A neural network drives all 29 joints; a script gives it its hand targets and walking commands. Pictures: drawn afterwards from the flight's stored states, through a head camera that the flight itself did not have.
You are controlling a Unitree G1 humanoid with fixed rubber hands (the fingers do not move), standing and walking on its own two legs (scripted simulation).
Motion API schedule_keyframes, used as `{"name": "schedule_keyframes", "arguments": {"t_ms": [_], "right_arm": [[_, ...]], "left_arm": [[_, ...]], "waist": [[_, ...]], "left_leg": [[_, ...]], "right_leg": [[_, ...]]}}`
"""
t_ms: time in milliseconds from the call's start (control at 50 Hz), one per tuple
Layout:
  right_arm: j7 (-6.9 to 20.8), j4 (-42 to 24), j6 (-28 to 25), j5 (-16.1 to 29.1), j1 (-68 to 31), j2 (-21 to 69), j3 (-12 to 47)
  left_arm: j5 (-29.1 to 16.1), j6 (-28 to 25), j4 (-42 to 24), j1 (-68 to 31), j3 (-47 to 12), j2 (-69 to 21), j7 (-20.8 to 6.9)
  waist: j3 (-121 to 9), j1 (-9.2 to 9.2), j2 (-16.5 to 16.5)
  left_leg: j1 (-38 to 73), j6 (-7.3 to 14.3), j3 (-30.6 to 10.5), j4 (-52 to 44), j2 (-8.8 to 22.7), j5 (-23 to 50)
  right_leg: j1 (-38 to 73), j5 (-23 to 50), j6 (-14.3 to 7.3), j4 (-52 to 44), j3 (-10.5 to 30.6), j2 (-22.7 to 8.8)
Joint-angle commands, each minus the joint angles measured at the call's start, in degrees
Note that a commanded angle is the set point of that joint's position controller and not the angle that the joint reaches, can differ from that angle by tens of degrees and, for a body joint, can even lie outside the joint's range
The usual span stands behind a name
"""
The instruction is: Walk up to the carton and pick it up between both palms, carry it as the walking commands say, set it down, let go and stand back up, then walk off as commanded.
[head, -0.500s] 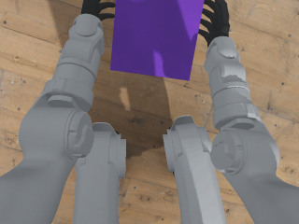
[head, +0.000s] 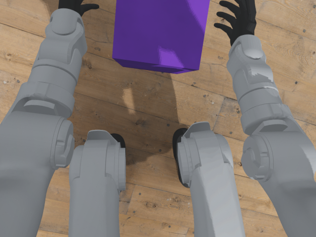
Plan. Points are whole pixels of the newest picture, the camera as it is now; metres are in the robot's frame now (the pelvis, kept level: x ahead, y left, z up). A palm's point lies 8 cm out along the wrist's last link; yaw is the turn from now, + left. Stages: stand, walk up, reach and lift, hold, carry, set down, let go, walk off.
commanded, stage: set down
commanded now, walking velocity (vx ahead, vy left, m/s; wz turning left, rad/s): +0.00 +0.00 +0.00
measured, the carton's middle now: (157, 27) +0.54 -0.03 -0.26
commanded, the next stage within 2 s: let go in 1.24 s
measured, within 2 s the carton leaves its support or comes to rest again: neither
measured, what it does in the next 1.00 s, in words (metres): rises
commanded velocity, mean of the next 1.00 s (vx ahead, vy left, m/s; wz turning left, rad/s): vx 0.00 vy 0.00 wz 0.00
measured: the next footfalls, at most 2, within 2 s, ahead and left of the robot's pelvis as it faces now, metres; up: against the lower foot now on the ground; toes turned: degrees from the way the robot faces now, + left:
none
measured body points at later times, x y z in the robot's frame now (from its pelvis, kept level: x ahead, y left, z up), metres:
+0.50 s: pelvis +0.01 +0.00 +0.10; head +0.34 +0.01 +0.41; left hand +0.57 +0.13 -0.03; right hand +0.52 -0.20 -0.02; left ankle +0.11 +0.12 -0.34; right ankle +0.11 -0.13 -0.34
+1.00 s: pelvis +0.03 +0.00 +0.23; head +0.33 +0.00 +0.57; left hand +0.56 +0.14 +0.12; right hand +0.51 -0.21 +0.13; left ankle +0.10 +0.12 -0.34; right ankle +0.11 -0.13 -0.34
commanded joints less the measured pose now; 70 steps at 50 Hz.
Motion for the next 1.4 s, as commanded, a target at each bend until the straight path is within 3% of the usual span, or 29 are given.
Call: {"name": "schedule_keyframes", "arguments": {"t_ms": [0,120,280,420,740,1060,1200,1280,1380], "right_arm": [[-0.86,-9.06,-0.42,0.73,-10.39,-6.02,0.16],[-2.01,-15.79,2.25,0.2,-7.76,-4.81,-0.43],[-1.33,-16.25,3.76,-4.43,-3.32,-1.64,-3.77],[-0.66,-18.23,4.62,-6.16,-1.85,-0.79,-5.25],[0.64,-23.54,5.97,-8.88,4.06,1.04,-7.46],[2.2,-25.64,4.9,-12.7,10.54,4.55,-8.94],[3.04,-21.54,2.88,-15.74,11.77,6.56,-11.4],[3.31,-21.68,2.33,-17.23,14.19,6.46,-12.11],[4.87,-28.11,2.71,-18.53,21.93,4.84,-10.0]], "left_arm": [[0.37,-0.22,-9.17,-14.38,0.74,4.49,0.72],[1.8,2.44,-14.89,-12.76,2.83,3.38,1.45],[5.33,3.85,-13.47,-7.79,6.29,0.14,0.47],[7.27,4.53,-14.86,-6.07,8.05,-0.71,0.15],[10.09,6.16,-20.04,-0.87,9.69,-2.87,-1.07],[14.24,4.39,-20.06,5.3,12.88,-5.01,-3.03],[17.72,2.39,-16.46,6.94,15.1,-7.63,-4.14],[19.64,2.19,-17.46,9.63,16.55,-7.88,-3.99],[20.6,2.73,-24.69,18.86,15.94,-8.84,-2.49]], "waist": [[-75.7,-2.02,5.62],[-80.14,-1.28,5.19],[-72.6,-1.49,4.81],[-74.86,-1.29,4.75],[-78.57,-1.79,6.08],[-72.83,-1.11,4.18],[-64.65,-1.21,3.46],[-68.31,-1.07,3.87],[-79.69,-0.37,4.6]], "left_leg": [[40.06,0.44,4.94,-10.07,1.02,19.15],[43.13,0.58,6.54,-14.23,0.42,16.49],[40.66,0.8,6.3,-21.69,-0.38,14.84],[44.78,0.72,6.22,-28.5,-0.89,15.93],[60.93,0.56,5.22,-45.45,-1.21,22.83],[73.92,0.96,3.92,-63.62,-0.71,28.78],[73.97,1.01,2.48,-68.76,-0.01,29.21],[77.25,0.48,2.53,-69.56,-0.2,32.77],[86.66,0.35,2.75,-71.07,-0.22,42.42]], "right_leg": [[34.6,22.11,0.69,-10.66,-6.54,-0.89],[37.79,19.82,0.93,-15.21,-7.66,-0.33],[35.82,18.65,0.6,-22.05,-7.61,0.4],[39.75,19.64,0.61,-28.3,-7.96,1.01],[51.57,25.2,1.08,-44.46,-7.92,1.32],[67.92,31.29,1.26,-62.99,-5.99,0.55],[68.32,31.48,1.25,-68.12,-5.26,-0.01],[71.37,34.55,1.17,-69.28,-5.31,0.27],[79.76,43.03,0.72,-70.78,-4.97,0.59]]}}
